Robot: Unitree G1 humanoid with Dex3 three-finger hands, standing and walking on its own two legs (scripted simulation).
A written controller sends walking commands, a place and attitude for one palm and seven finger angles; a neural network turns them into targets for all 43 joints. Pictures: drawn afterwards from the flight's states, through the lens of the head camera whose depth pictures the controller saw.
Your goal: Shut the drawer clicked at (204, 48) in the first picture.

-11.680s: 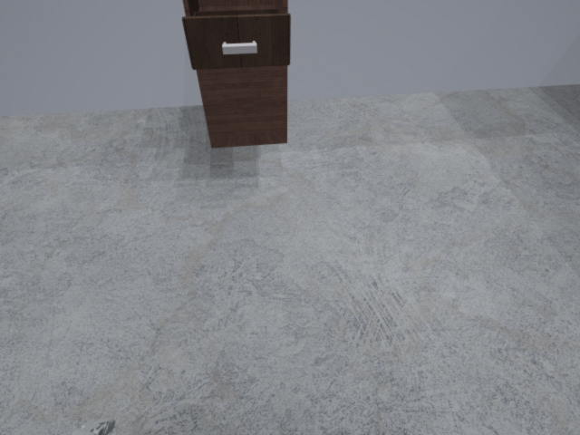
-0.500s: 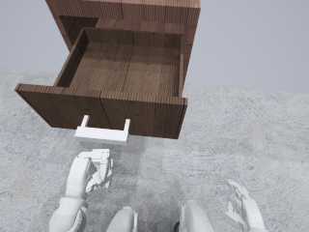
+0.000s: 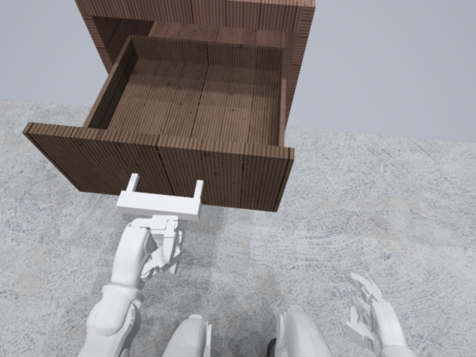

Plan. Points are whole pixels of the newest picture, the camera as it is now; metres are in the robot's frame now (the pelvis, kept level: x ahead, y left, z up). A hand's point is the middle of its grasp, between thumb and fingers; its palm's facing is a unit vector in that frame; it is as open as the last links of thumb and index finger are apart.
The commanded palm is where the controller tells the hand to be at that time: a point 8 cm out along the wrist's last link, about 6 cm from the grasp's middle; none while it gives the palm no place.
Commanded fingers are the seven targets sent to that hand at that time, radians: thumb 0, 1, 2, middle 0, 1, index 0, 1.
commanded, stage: push the drawer shut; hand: left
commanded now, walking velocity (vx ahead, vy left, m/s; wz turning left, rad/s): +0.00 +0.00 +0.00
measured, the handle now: (163, 193) +0.37 +0.14 +0.04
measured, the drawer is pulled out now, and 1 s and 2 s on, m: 0.29 0.19 0.07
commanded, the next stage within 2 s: none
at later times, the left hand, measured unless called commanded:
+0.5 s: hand (181, 230) +0.31 +0.10 +0.03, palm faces -0.14 -0.99 -0.06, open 2.9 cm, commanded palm +0.32 +0.15 +0.04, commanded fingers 0.00 0.90 0.90 -1.40 -1.60 -1.40 -1.60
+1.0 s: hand (190, 190) +0.38 +0.10 +0.03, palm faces -0.12 -0.99 -0.07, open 3.0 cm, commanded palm +0.38 +0.15 +0.04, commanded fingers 0.00 0.90 0.90 -1.40 -1.60 -1.40 -1.60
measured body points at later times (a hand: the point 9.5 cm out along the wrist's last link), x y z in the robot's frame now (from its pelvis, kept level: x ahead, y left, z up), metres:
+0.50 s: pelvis -0.02 +0.00 +0.00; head +0.09 +0.00 +0.44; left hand +0.31 +0.16 +0.03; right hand +0.15 -0.24 -0.10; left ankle -0.01 +0.11 -0.62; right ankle +0.04 -0.12 -0.62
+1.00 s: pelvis -0.03 +0.00 +0.01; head +0.09 +0.00 +0.44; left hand +0.38 +0.15 +0.04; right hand +0.08 -0.26 -0.11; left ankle -0.01 +0.11 -0.62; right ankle +0.04 -0.12 -0.62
